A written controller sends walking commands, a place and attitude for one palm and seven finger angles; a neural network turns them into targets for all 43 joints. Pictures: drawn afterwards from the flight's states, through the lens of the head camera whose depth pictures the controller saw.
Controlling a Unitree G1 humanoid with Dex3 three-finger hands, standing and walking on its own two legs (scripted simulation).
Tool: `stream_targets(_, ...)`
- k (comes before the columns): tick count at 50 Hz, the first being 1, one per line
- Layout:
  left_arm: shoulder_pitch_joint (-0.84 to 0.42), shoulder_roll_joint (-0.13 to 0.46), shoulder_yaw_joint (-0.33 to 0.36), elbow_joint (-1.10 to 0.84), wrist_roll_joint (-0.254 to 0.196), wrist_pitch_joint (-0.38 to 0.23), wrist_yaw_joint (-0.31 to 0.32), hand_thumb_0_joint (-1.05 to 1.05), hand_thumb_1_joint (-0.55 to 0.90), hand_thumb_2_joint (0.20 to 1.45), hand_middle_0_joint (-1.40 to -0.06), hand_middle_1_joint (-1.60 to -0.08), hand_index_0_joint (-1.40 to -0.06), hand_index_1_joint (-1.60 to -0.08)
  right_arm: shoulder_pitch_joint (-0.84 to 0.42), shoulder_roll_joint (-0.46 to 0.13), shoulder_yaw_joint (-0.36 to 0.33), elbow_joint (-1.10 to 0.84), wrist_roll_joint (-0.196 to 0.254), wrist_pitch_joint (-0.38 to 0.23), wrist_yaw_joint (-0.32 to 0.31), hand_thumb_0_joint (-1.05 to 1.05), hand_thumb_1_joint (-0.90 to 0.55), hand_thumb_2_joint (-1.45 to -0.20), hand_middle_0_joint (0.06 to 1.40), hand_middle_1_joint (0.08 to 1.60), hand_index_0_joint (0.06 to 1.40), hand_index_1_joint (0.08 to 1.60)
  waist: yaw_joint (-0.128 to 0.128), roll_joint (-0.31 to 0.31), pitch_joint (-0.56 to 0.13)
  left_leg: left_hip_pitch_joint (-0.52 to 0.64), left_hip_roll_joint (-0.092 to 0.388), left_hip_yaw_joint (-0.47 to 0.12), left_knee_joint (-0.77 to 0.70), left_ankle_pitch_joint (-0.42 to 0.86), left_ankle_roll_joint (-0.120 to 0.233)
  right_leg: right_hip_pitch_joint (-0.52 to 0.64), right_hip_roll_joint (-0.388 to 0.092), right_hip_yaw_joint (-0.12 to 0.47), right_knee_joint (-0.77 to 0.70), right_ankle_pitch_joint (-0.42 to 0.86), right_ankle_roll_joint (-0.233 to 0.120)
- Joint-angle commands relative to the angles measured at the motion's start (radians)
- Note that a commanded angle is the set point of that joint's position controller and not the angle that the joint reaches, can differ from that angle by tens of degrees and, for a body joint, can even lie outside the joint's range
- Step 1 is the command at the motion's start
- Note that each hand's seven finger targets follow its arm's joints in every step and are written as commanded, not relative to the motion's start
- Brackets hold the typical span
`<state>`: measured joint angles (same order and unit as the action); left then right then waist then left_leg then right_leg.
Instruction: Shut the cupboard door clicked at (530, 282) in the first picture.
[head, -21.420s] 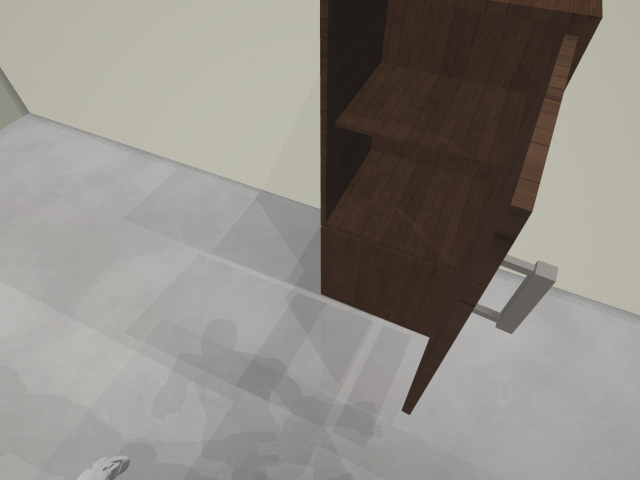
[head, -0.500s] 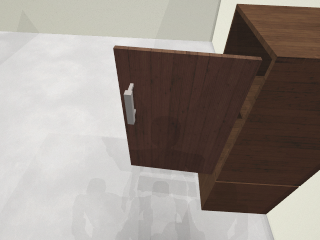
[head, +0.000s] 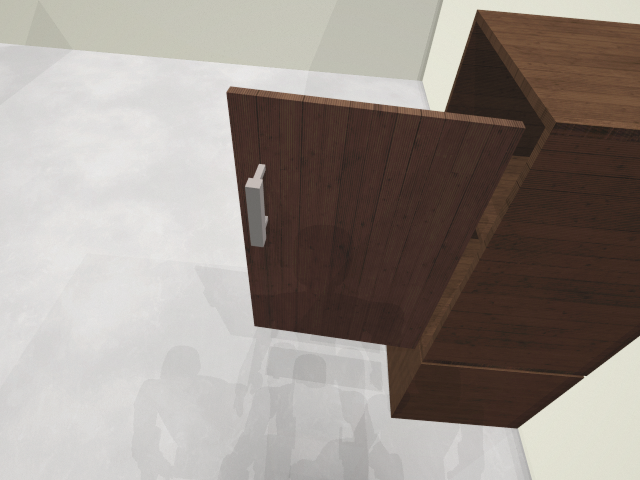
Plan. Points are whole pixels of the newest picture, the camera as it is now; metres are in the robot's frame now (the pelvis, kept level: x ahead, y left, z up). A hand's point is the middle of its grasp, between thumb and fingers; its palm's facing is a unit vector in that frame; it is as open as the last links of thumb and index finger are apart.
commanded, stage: come to a stop and stand still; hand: left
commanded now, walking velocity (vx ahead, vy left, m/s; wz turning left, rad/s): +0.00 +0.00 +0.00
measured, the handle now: (259, 206) +0.49 +0.13 +0.06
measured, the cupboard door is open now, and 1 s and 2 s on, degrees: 86 86 86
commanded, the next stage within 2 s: look again from close up in 0.14 s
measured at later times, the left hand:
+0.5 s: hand out of the picture -0.03 +0.16 -0.18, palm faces +0.02 -0.99 -0.14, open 7.4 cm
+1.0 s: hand (162, 463) +0.15 +0.20 -0.05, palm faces +0.20 -0.97 -0.17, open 7.0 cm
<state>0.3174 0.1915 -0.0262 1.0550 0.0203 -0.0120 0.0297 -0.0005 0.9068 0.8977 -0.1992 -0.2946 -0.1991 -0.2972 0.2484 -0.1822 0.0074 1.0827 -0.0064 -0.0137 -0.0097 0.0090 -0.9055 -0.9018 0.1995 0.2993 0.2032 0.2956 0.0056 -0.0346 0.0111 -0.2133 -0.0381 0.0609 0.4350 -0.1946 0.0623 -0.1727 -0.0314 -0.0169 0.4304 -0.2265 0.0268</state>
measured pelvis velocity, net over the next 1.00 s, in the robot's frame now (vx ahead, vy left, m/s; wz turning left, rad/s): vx -0.01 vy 0.00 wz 0.05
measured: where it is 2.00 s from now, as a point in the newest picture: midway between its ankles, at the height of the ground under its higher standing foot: outside the picture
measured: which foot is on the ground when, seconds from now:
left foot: down 0.00-1.00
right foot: down 0.00-1.00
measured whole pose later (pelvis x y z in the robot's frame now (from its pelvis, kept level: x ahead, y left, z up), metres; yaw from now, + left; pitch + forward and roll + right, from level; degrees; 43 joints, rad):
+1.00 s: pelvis -0.01 +0.00 -0.02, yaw +3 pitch +0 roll +0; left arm 0.49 0.23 0.01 0.15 -0.15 -0.09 0.09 0.04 0.97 0.90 -0.23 -0.33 -0.23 -0.33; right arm 0.36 -0.24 0.02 0.82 0.04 -0.31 -0.06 0.02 -0.92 -0.90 0.20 0.30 0.21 0.30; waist -0.05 0.01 -0.02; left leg -0.36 -0.06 0.03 0.61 -0.26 0.06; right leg -0.31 -0.04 -0.04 0.62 -0.31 0.00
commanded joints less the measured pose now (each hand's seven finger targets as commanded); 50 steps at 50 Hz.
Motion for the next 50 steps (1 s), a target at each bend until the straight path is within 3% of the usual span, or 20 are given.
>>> stream_targets(1, 0.06, 0.09, 0.022, -0.021, -0.004, -0.016, 0.011, 0.0, 0.9, 0.9, -0.2, -0.3, -0.2, -0.3, 0.023, -0.111, -0.018, -0.034, 0.0, -0.023, -0.006, 0.0, -0.9, -0.9, 0.2, 0.3, 0.2, 0.3, 0.0, 0.028, 0.035, -0.028, 0.129, -0.138, -0.113, 0.019, -0.03, -0.015, -0.082, 0.083, -0.079, 0.068, -0.055)
stream_targets(9, 0.082, 0.065, 0.021, -0.001, -0.003, -0.013, 0.014, 0.0, 0.9, 0.9, -0.2, -0.3, -0.2, -0.3, 0.049, -0.085, -0.019, -0.006, 0.002, -0.019, -0.009, 0.0, -0.9, -0.9, 0.2, 0.3, 0.2, 0.3, 0.002, 0.025, 0.05, -0.033, 0.133, -0.143, -0.131, -0.009, -0.029, -0.01, -0.078, 0.07, -0.085, 0.059, -0.051)
stream_targets(18, 0.109, 0.034, 0.022, 0.012, 0.0, -0.007, 0.015, 0.0, 0.9, 0.9, -0.2, -0.3, -0.2, -0.3, 0.068, -0.072, -0.025, 0.005, 0.0, -0.014, -0.011, 0.0, -0.9, -0.9, 0.2, 0.3, 0.2, 0.3, 0.001, 0.04, 0.082, -0.059, 0.138, -0.166, -0.176, -0.126, -0.028, -0.029, -0.07, 0.06, -0.077, 0.023, -0.048)
stream_targets(28, 0.135, 0.017, 0.023, 0.019, 0.002, -0.007, 0.016, 0.0, 0.9, 0.9, -0.2, -0.3, -0.2, -0.3, 0.086, -0.062, -0.029, 0.008, 0.001, -0.014, -0.013, 0.0, -0.9, -0.9, 0.2, 0.3, 0.2, 0.3, 0.003, 0.049, 0.081, -0.064, 0.143, -0.173, -0.194, -0.151, -0.025, -0.028, -0.067, 0.055, -0.07, 0.033, -0.046)
stream_targets(29, 0.138, 0.018, 0.023, 0.02, 0.003, -0.008, 0.016, 0.0, 0.9, 0.9, -0.2, -0.3, -0.2, -0.3, 0.09, -0.059, -0.029, 0.005, 0.002, -0.014, -0.014, 0.0, -0.9, -0.9, 0.2, 0.3, 0.2, 0.3, 0.004, 0.025, 0.078, -0.063, 0.143, -0.173, -0.188, -0.134, -0.022, -0.02, -0.067, 0.055, -0.073, 0.041, -0.047)
stream_targets(38, 0.144, 0.007, 0.025, 0.025, 0.002, -0.007, 0.017, 0.0, 0.9, 0.9, -0.2, -0.3, -0.2, -0.3, 0.096, -0.054, -0.03, 0.011, 0.001, -0.015, -0.015, 0.0, -0.9, -0.9, 0.2, 0.3, 0.2, 0.3, 0.002, 0.049, 0.083, -0.049, 0.145, -0.17, -0.198, -0.14, -0.026, -0.038, -0.067, 0.057, -0.069, 0.036, -0.045)
stream_targets(40, 0.144, 0.004, 0.025, 0.026, 0.003, -0.007, 0.017, 0.0, 0.9, 0.9, -0.2, -0.3, -0.2, -0.3, 0.097, -0.052, -0.029, 0.009, 0.001, -0.015, -0.015, 0.0, -0.9, -0.9, 0.2, 0.3, 0.2, 0.3, 0.002, 0.045, 0.085, -0.055, 0.144, -0.166, -0.196, -0.131, -0.024, -0.032, -0.068, 0.057, -0.07, 0.046, -0.046)
stream_targets(41, 0.137, 0.048, 0.014, 0.051, 0.023, -0.024, 0.048, 0.0, 0.9, 0.9, -0.2, -0.3, -0.2, -0.3, 0.006, -0.1, -0.016, -0.067, 0.001, -0.022, -0.008, 0.0, -0.9, -0.9, 0.2, 0.3, 0.2, 0.3, 0.021, 0.093, 0.118, -0.074, 0.146, -0.095, -0.014, 0.07, -0.052, -0.085, -0.084, 0.058, -0.057, 0.078, -0.046)
stream_targets(42, -0.702, 0.473, 0.269, -1.659, -0.158, -0.257, 0.025, 0.0, 0.9, 0.9, -0.2, -0.3, -0.2, -0.3, 0.095, -0.29, -0.044, -0.426, 0.025, -0.181, -0.097, 0.0, -0.9, -0.9, 0.2, 0.3, 0.2, 0.3, -0.213, 0.08, -0.296, 0.227, 0.093, -0.121, -0.083, 0.088, -0.039, -0.069, 0.043, -0.04, 0.049, 0.097, -0.041)
stream_targets(43, -0.165, 0.156, 0.035, -1.43, -0.147, -0.203, 0.045, 0.0, 0.9, 0.9, -0.218, -0.32, -0.218, -0.32, 0.023, -0.179, 0.008, -0.386, 0.054, -0.274, -0.101, 0.0, -0.9, -0.9, 0.2, 0.3, 0.2, 0.3, -0.06, 0.283, -0.422, 0.292, 0.115, -0.131, -0.085, 0.04, -0.076, -0.111, 0.088, -0.082, 0.091, -0.032, -0.067)
stream_targets(44, 0.091, 0.0, -0.011, -1.271, -0.168, -0.066, 0.063, 0.0, 0.9, 0.9, -0.237, -0.34, -0.237, -0.34, -0.016, -0.158, 0.007, -0.38, 0.055, -0.314, -0.086, 0.0, -0.9, -0.9, 0.2, 0.3, 0.2, 0.3, -0.034, 0.319, -0.229, 0.113, 0.121, -0.183, -0.128, -0.1, -0.13, -0.164, 0.082, -0.099, 0.172, -0.119, -0.067)
stream_targets(45, 0.1, -0.092, -0.101, -1.148, -0.194, -0.034, 0.07, 0.0, 0.9, 0.9, -0.255, -0.36, -0.255, -0.36, -0.037, -0.148, 0.021, -0.358, 0.081, -0.346, -0.075, 0.0, -0.9, -0.9, 0.2, 0.3, 0.2, 0.3, -0.038, 0.21, -0.054, -0.04, 0.082, -0.183, -0.12, -0.241, -0.108, -0.22, 0.051, -0.089, 0.175, -0.115, -0.063)
stream_targets(46, 0.054, -0.098, -0.112, -1.205, -0.207, -0.072, 0.066, 0.0, 0.9, 0.9, -0.273, -0.38, -0.273, -0.38, -0.031, -0.182, -0.006, -0.405, 0.079, -0.375, -0.066, 0.0, -0.9, -0.9, 0.2, 0.3, 0.2, 0.3, -0.062, 0.172, 0.041, -0.099, 0.069, -0.181, -0.067, -0.304, -0.077, -0.233, 0.038, -0.078, 0.113, -0.12, -0.057)
stream_targets(47, 0.052, -0.056, -0.076, -1.161, -0.194, -0.117, 0.059, 0.0, 0.9, 0.9, -0.292, -0.4, -0.292, -0.4, -0.033, -0.197, -0.014, -0.422, 0.063, -0.397, -0.059, 0.0, -0.9, -0.9, 0.2, 0.3, 0.2, 0.3, -0.076, 0.122, 0.052, -0.137, 0.052, -0.18, -0.004, -0.307, -0.066, -0.272, 0.029, -0.072, 0.097, -0.157, -0.052)
stream_targets(48, 0.066, -0.043, -0.048, -1.089, -0.183, -0.167, 0.048, 0.0, 0.9, 0.9, -0.31, -0.42, -0.31, -0.42, -0.025, -0.207, -0.025, -0.442, 0.041, -0.403, -0.046, 0.0, -0.9, -0.9, 0.2, 0.3, 0.2, 0.3, -0.086, -0.011, 0.065, -0.214, 0.04, -0.196, 0.057, -0.344, -0.068, -0.357, 0.031, -0.08, 0.128, -0.229, -0.048)
stream_targets(49, 0.114, -0.054, -0.034, -0.992, -0.183, -0.225, 0.009, 0.0, 0.9, 0.9, -0.328, -0.44, -0.328, -0.44, -0.029, -0.206, -0.043, -0.47, 0.038, -0.405, -0.028, 0.0, -0.9, -0.9, 0.2, 0.3, 0.2, 0.3, -0.07, -0.101, 0.056, -0.27, 0.028, -0.187, 0.121, -0.335, -0.076, -0.408, 0.031, -0.081, 0.162, -0.266, -0.053)
stream_targets(50, 0.205, -0.079, -0.019, -0.915, -0.2, -0.3, -0.045, 0.0, 0.9, 0.9, -0.347, -0.46, -0.347, -0.46, -0.039, -0.195, -0.058, -0.494, 0.031, -0.404, -0.013, 0.0, -0.9, -0.9, 0.2, 0.3, 0.2, 0.3, -0.035, -0.213, 0.02, -0.335, 0.03, -0.165, 0.19, -0.323, -0.081, -0.459, 0.036, -0.088, 0.219, -0.328, -0.054)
